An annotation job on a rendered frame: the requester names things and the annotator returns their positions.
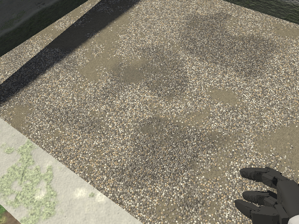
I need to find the robot right hand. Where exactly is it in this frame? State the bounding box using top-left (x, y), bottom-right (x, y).
top-left (235, 166), bottom-right (299, 224)

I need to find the robot right forearm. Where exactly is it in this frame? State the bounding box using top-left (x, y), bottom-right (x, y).
top-left (288, 215), bottom-right (299, 224)

